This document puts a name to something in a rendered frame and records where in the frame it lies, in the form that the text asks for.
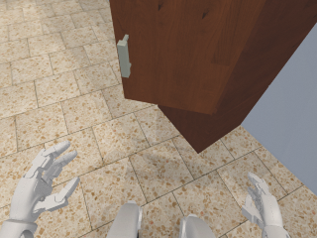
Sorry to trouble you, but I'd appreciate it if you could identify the robot right hand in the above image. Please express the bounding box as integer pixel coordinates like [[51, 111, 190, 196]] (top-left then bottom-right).
[[242, 172, 283, 229]]

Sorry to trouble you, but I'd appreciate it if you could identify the left robot forearm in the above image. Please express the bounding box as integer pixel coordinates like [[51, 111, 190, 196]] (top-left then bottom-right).
[[0, 218, 38, 238]]

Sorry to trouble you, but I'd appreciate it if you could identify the right robot forearm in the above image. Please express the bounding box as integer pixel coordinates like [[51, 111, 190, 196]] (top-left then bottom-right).
[[262, 225, 290, 238]]

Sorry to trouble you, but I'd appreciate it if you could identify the cupboard door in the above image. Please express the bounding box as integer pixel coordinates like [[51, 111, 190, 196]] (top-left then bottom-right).
[[109, 0, 266, 115]]

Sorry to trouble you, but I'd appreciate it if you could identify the robot left thigh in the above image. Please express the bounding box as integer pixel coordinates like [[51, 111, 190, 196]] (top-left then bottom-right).
[[106, 202, 143, 238]]

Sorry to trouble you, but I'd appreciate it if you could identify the robot thigh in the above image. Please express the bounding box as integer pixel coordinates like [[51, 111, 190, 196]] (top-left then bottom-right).
[[106, 202, 143, 238], [179, 216, 216, 238]]

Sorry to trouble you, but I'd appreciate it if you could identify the handle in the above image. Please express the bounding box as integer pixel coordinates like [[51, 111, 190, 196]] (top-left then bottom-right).
[[117, 34, 132, 78]]

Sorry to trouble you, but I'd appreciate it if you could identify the robot right thigh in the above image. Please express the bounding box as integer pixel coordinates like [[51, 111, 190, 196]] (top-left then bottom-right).
[[179, 216, 216, 238]]

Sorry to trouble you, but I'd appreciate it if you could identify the robot left hand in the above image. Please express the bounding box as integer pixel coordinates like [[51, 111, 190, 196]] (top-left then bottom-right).
[[9, 140, 80, 222]]

